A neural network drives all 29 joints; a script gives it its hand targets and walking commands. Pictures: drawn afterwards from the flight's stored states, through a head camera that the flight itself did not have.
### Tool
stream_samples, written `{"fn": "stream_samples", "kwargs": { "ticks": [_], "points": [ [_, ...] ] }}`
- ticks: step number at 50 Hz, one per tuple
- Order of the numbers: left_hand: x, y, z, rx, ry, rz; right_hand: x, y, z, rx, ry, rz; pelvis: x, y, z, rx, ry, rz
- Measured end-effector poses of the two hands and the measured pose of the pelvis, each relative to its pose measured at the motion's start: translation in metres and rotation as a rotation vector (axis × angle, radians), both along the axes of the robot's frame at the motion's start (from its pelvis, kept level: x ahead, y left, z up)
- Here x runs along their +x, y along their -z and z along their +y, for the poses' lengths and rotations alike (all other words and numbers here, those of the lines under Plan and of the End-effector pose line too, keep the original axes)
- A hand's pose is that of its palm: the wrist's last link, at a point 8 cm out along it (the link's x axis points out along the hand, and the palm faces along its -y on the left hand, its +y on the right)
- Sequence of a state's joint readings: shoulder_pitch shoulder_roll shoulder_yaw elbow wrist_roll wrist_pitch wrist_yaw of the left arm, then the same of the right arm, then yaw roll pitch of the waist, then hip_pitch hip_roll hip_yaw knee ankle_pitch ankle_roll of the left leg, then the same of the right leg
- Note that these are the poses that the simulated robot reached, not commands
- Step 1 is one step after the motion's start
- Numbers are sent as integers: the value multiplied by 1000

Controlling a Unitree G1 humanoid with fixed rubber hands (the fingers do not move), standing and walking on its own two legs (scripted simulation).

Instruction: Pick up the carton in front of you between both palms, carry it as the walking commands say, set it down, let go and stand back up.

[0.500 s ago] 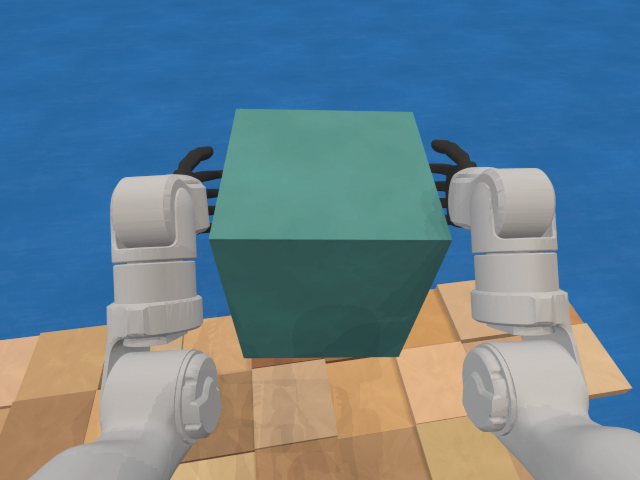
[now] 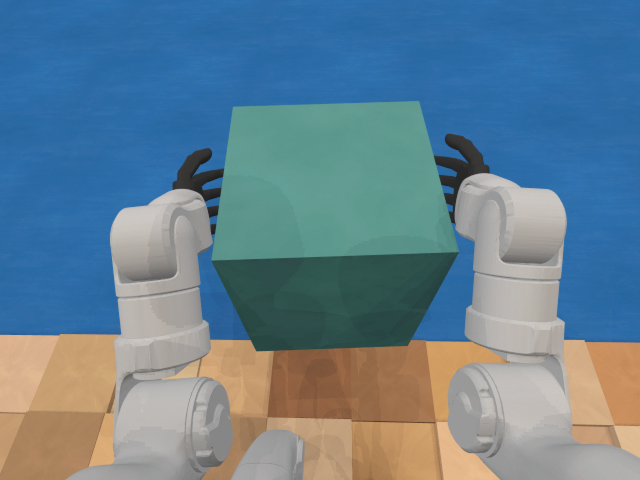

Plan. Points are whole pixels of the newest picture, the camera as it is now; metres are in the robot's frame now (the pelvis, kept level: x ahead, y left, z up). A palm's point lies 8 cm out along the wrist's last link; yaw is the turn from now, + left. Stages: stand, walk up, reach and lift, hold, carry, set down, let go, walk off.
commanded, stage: carry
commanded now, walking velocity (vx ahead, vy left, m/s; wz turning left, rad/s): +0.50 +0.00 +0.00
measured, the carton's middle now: (329, 238) +0.38 +0.03 +0.06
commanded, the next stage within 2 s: none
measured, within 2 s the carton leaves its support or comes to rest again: neither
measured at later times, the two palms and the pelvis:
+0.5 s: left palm (281, 22) +0.72 +0.11 +0.16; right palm (482, 29) +0.68 -0.19 +0.16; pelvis +0.34 +0.00 +0.04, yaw -3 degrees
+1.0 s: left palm out of the picture +1.02 +0.10 +0.13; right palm out of the picture +1.03 -0.20 +0.13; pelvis +0.67 -0.06 +0.00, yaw -2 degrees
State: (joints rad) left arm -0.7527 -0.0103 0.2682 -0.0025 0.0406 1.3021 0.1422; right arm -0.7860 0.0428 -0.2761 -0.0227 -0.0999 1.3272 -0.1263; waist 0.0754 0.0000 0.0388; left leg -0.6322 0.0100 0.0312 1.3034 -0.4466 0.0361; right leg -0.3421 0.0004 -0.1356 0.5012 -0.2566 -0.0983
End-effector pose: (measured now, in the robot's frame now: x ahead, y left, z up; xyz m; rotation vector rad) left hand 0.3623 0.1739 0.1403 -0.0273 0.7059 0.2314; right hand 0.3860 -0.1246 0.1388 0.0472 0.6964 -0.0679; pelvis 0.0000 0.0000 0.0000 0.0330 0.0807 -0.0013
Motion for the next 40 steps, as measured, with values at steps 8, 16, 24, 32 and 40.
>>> {"fn": "stream_samples", "kwargs": {
  "ticks": [8,16,24,32,40],
  "points": [
    [130,-27,-16,-2,65,-89,109,-26,-17,-15,55,-90,115,1,7,4,25,18],
    [251,-7,-39,-23,175,54,196,-10,-38,-75,131,54,228,-10,20,0,32,-10],
    [345,-16,-61,-21,190,64,284,-17,-60,-67,150,65,324,-37,7,-22,45,6],
    [450,-15,-79,14,137,-17,411,-13,-80,-60,79,-21,448,-8,-35,-5,36,-13],
    [522,23,-86,51,105,105,506,24,-87,-48,15,97,540,-11,-58,-5,23,-5]
  ]
}}
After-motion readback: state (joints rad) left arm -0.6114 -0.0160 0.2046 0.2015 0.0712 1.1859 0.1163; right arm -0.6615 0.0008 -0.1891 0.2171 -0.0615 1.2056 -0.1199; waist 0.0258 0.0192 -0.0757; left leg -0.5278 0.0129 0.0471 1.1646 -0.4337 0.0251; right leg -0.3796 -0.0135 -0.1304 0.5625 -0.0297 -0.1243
